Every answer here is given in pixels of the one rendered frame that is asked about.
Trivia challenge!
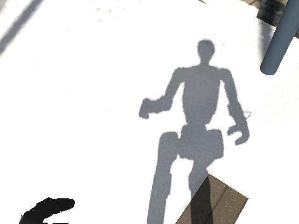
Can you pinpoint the left robot hand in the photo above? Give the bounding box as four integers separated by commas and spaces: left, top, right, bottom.
19, 197, 75, 224

